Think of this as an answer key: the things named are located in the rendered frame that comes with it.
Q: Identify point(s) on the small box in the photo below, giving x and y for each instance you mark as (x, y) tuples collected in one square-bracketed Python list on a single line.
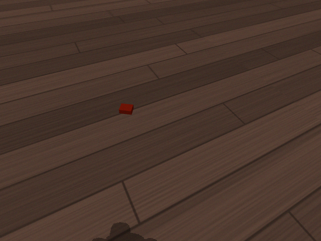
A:
[(126, 108)]

